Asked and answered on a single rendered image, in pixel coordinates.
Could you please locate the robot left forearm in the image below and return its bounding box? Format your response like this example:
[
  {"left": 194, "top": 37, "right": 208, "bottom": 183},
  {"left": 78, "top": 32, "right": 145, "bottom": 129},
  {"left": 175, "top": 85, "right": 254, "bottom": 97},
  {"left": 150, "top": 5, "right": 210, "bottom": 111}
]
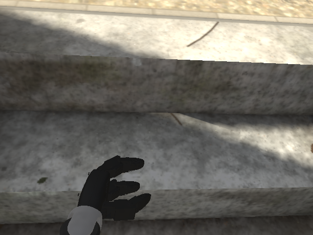
[{"left": 60, "top": 206, "right": 103, "bottom": 235}]

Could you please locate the left robot hand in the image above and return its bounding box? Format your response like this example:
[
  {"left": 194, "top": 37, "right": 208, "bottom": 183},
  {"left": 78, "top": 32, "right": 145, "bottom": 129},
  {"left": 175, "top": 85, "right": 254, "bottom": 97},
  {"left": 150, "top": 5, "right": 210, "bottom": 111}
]
[{"left": 77, "top": 156, "right": 152, "bottom": 221}]

